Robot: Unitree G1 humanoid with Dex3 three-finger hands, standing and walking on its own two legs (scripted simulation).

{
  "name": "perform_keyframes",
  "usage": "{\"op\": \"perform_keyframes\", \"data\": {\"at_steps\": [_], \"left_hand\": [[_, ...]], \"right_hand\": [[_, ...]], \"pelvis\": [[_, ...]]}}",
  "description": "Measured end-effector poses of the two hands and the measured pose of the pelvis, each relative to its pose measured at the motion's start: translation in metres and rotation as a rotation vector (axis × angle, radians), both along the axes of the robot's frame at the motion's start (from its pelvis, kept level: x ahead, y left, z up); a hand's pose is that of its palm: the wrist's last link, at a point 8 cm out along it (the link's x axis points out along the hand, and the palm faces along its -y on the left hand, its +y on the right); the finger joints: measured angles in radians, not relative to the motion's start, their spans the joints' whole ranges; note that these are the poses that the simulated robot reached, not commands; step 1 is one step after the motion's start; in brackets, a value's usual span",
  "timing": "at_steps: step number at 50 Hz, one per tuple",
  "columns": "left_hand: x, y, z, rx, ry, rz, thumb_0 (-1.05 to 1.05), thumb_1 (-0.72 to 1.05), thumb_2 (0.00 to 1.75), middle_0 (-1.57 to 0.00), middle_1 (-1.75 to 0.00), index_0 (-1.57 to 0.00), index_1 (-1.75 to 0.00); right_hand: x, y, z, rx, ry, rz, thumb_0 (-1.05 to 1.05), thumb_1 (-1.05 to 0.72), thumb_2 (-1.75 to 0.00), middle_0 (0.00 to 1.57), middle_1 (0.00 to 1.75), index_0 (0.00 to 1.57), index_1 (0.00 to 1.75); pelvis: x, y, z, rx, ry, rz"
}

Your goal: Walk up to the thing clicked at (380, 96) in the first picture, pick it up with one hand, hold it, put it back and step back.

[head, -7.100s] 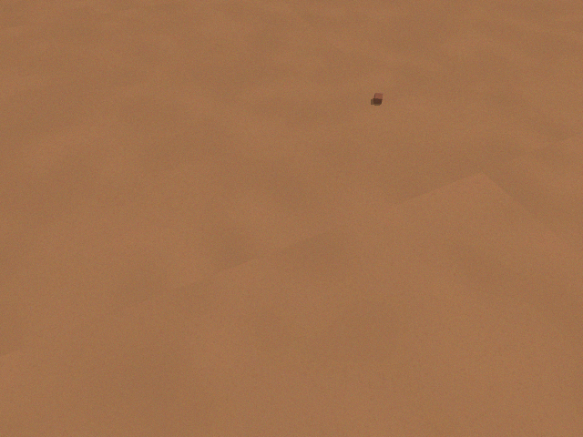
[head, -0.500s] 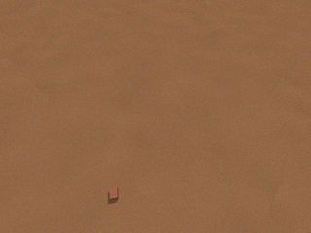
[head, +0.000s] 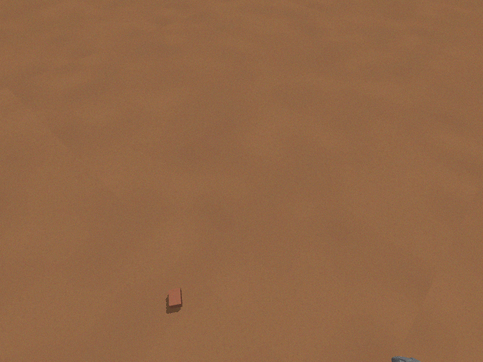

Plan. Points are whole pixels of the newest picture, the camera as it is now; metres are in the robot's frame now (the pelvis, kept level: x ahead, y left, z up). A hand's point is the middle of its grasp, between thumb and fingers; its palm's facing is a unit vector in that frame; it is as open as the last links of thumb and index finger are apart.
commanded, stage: stand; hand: left
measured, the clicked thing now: (175, 298) +0.45 +0.26 -0.77
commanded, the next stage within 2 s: none
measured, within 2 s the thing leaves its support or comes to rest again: neither
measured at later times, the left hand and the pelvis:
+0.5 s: hand out of the picture +0.05 +0.25 -0.16, palm faces -0.03 -0.94 -0.34, open 7.4 cm; pelvis -0.01 +0.00 +0.00, yaw +0 degrees
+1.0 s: hand out of the picture +0.08 +0.25 -0.16, palm faces -0.02 -0.94 -0.35, open 7.4 cm; pelvis +0.01 -0.01 +0.00, yaw +0 degrees
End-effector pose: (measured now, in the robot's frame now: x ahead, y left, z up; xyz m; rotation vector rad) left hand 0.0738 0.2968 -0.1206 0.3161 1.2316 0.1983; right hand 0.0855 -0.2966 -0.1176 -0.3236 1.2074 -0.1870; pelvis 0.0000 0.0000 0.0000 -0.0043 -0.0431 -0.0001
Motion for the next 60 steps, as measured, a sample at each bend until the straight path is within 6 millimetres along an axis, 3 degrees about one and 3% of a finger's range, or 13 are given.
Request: {"op": "perform_keyframes", "data": {"at_steps": [25, 60], "left_hand": [[-0.031, 0.000, -0.002, 0.003, 0.048, 0.012, 0.00, 0.90, 0.90, -0.21, -0.30, -0.20, -0.30], [0.001, -0.004, 0.001, 0.006, 0.019, 0.006, 0.00, 0.90, 0.90, -0.21, -0.30, -0.20, -0.30]], "right_hand": [[-0.031, -0.004, -0.005, 0.006, 0.055, -0.012, 0.00, -0.90, -0.90, 0.20, 0.30, 0.20, 0.30], [0.003, -0.005, -0.004, 0.002, 0.028, 0.013, 0.00, -0.90, -0.90, 0.20, 0.30, 0.20, 0.30]], "pelvis": [[-0.009, -0.003, -0.001, 0.000, -0.001, 0.005], [0.011, -0.006, 0.000, 0.003, 0.014, 0.004]]}}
